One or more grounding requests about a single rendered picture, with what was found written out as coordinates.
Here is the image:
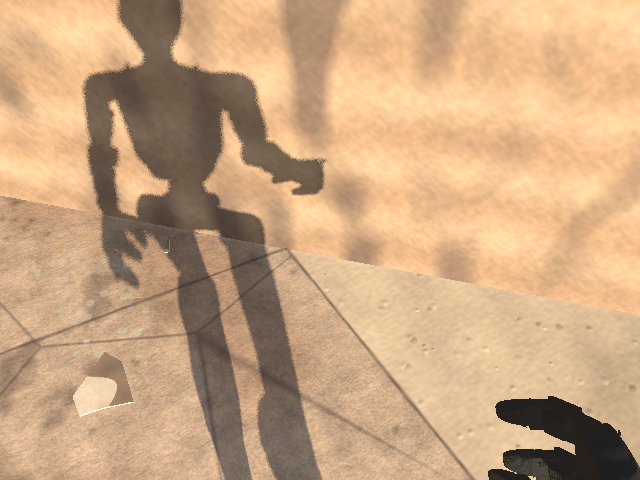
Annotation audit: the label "right robot hand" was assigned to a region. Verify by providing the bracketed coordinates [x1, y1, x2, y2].
[488, 396, 640, 480]

